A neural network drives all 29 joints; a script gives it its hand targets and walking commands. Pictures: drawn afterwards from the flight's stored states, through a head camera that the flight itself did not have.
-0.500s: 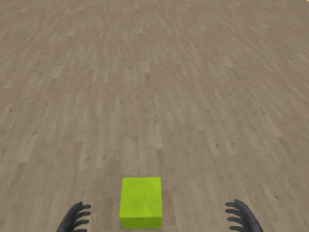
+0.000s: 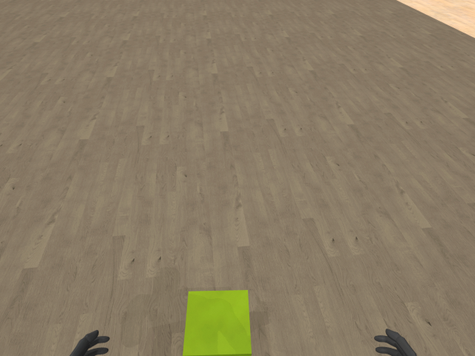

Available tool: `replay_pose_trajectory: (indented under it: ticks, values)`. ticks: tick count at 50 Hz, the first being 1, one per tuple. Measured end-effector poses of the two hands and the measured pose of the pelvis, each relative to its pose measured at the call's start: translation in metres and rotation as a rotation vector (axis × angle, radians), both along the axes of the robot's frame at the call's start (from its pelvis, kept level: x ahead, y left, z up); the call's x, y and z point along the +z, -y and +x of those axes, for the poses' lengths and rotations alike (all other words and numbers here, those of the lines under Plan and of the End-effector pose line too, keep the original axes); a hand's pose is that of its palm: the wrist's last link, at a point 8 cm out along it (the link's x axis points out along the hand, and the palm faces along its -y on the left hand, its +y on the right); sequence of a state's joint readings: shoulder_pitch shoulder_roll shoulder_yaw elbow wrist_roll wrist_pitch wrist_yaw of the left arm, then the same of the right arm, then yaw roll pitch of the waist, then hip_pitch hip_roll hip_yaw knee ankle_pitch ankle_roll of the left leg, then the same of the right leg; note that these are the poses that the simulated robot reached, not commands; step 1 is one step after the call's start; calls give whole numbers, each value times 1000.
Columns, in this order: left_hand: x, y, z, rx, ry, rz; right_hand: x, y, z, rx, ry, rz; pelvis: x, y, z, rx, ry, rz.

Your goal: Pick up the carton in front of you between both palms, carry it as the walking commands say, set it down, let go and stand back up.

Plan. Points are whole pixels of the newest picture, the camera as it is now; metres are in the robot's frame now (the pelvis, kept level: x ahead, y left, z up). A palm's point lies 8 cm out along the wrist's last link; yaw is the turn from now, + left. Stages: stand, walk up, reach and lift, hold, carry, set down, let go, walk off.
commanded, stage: stand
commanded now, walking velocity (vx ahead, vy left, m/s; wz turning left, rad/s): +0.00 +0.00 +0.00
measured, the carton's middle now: (218, 333) +0.39 +0.06 -0.65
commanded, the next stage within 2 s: none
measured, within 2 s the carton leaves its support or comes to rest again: neither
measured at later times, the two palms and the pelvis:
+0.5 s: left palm out of the picture +0.10 +0.28 -0.09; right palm out of the picture +0.10 -0.27 -0.09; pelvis -0.01 +0.01 +0.00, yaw +0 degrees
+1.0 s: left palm out of the picture +0.06 +0.29 -0.10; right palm out of the picture +0.06 -0.28 -0.10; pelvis -0.03 +0.01 +0.01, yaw +0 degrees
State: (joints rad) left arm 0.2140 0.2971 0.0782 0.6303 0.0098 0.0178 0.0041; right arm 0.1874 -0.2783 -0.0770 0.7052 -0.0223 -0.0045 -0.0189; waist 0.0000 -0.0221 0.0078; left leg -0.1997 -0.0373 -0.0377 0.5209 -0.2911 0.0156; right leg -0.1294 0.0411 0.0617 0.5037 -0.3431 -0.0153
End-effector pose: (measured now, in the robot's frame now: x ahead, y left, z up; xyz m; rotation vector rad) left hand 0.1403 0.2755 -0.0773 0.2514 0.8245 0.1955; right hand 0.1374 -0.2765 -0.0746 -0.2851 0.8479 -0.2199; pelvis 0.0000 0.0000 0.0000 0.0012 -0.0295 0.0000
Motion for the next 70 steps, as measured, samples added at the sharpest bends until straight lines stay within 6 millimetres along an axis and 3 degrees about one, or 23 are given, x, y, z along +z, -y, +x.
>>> replay_pose_trajectory:
  ticks: [15,48,70]
  values:
    - [-14,-5,-21,16,-89,12,-14,-6,-19,-20,-80,3,2,-5,-1,-3,-2,-4]
    - [-22,-18,-79,36,-207,31,-21,3,-73,-46,-188,-1,8,-6,-30,0,29,-3]
    - [-23,-24,-93,42,-251,41,-22,9,-87,-55,-229,-10,10,-7,-36,-1,28,-4]
